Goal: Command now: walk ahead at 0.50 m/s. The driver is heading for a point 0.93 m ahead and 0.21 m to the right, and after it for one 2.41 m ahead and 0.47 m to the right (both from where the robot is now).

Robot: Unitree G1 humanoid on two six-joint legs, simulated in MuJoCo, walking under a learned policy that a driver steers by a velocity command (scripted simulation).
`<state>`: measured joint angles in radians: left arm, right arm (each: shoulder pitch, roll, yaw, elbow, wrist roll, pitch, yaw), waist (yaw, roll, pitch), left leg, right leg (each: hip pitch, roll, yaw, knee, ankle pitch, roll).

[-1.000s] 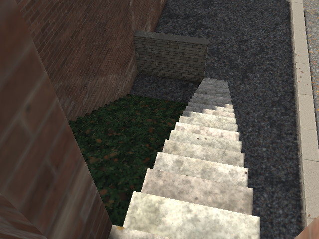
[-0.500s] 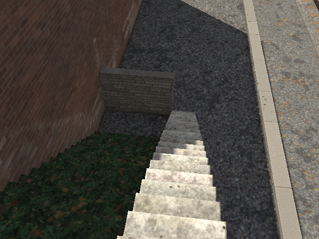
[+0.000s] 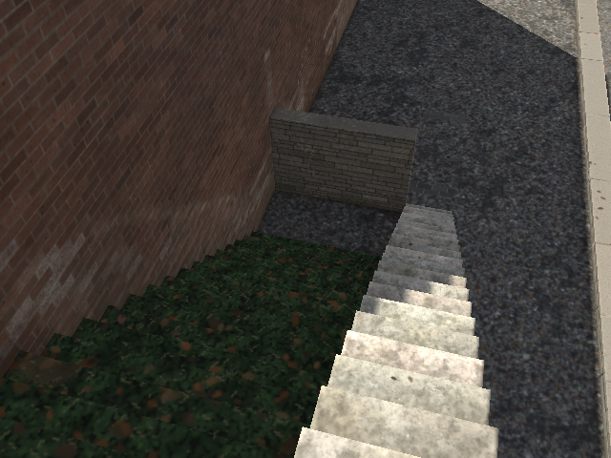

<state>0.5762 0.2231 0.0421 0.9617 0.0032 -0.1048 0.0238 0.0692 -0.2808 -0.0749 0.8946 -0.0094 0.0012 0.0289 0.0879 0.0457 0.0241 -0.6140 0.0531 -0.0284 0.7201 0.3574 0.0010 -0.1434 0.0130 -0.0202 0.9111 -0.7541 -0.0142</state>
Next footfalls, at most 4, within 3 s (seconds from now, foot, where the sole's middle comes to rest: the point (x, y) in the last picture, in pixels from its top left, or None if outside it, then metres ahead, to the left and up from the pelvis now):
0.10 left None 0.17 0.12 -0.90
0.64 right None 0.37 -0.16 -1.10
1.32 left None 0.39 -0.02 -1.10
1.76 right None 0.38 -0.24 -1.10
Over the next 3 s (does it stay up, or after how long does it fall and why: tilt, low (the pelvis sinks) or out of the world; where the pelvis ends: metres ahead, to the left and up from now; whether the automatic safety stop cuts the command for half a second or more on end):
stays up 0.35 -0.13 -0.31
